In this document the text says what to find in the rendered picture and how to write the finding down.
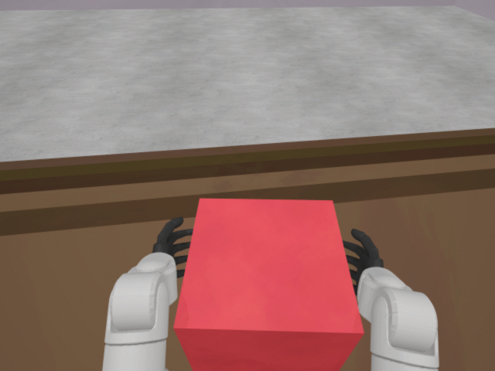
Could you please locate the robot left hand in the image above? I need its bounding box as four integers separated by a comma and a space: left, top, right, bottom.
152, 217, 193, 278

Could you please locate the robot right hand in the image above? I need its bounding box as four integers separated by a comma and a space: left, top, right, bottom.
343, 229, 384, 296

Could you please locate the left robot forearm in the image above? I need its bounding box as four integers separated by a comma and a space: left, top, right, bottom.
102, 252, 178, 371

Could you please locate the right robot forearm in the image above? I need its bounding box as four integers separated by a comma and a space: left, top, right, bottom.
357, 267, 439, 371

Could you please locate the carton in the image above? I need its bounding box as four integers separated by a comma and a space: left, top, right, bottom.
173, 199, 364, 371

